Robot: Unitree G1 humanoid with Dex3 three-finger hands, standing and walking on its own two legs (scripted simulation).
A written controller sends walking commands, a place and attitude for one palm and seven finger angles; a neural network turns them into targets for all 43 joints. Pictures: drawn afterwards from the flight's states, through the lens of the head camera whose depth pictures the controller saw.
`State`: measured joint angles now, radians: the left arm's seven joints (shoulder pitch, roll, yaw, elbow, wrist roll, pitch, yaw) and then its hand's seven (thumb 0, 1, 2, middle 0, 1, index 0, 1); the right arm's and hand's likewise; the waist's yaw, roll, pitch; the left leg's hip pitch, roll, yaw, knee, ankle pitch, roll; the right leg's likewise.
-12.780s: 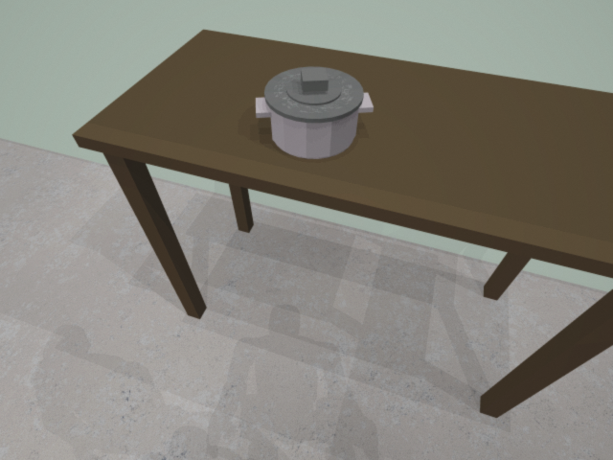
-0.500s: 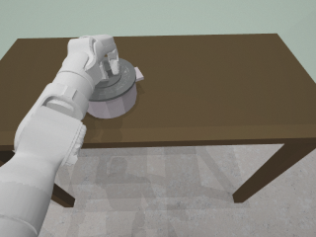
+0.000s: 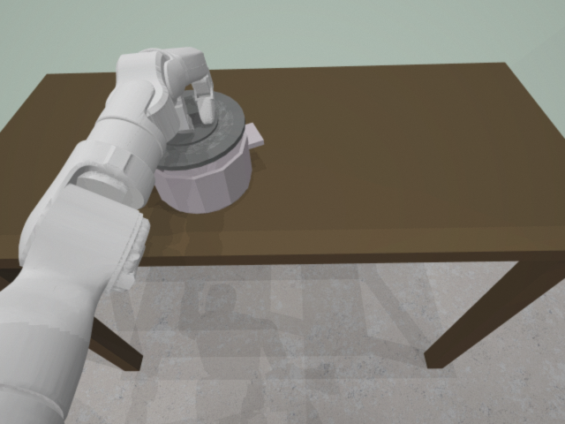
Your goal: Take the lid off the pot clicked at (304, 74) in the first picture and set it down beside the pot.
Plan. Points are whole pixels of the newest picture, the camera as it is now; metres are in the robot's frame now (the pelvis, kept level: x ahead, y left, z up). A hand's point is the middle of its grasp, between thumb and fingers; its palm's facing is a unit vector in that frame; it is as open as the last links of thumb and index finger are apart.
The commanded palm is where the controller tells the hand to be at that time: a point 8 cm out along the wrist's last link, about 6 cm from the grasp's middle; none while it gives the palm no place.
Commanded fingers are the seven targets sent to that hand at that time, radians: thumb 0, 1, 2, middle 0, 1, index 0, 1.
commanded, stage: lift the lid straight up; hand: left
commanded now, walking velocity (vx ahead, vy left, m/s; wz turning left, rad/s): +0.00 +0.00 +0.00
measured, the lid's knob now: (182, 112) +0.53 +0.10 +0.17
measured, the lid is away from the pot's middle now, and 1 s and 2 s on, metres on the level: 0.00 0.01 0.05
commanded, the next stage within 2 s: move the lid sideways beside the pot in 1.52 s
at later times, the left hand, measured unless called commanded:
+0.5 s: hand (173, 83) +0.50 +0.10 +0.23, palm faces -0.32 -0.06 -0.94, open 5.4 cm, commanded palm +0.50 +0.10 +0.30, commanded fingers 0.00 0.71 0.93 -0.71 -1.08 -1.05 -1.17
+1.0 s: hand (160, 48) +0.49 +0.10 +0.28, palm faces -0.24 -0.07 -0.97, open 5.4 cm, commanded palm +0.49 +0.10 +0.34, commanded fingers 0.00 0.71 0.93 -0.71 -1.08 -1.05 -1.17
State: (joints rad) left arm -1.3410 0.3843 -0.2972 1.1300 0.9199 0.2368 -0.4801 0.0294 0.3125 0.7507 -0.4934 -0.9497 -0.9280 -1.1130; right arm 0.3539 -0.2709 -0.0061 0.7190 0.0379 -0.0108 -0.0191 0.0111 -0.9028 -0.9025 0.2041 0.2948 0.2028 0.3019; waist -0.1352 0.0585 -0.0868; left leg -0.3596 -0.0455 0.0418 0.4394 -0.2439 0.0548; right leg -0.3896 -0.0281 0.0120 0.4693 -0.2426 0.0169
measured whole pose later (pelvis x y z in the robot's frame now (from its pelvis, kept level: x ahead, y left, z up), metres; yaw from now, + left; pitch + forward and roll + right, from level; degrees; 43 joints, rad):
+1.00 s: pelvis +0.00 +0.00 +0.00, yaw +0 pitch +8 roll +1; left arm -1.53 0.42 -0.29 1.15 0.96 0.32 -0.53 0.03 0.32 0.76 -0.49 -0.94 -0.95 -1.12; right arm 0.32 -0.28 0.01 0.72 0.04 -0.02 -0.02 0.01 -0.90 -0.90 0.20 0.29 0.20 0.30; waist -0.13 0.06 -0.09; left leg -0.33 -0.05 0.04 0.40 -0.22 0.05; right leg -0.37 -0.03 0.01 0.44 -0.22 0.01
